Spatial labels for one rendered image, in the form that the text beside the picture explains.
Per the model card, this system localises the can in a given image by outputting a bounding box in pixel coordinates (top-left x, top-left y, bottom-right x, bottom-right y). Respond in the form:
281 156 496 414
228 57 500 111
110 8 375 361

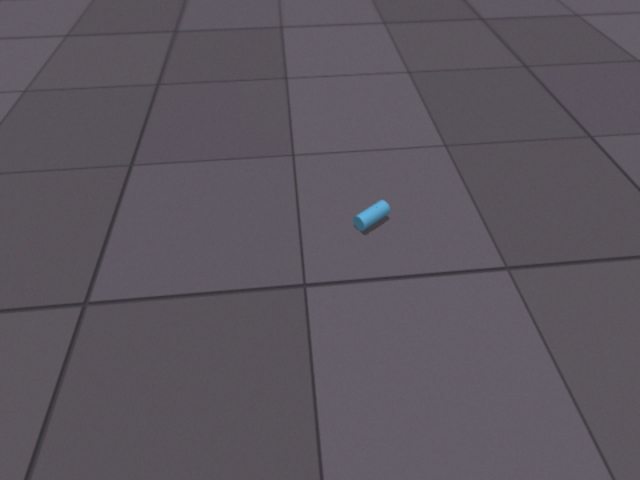
353 200 390 231

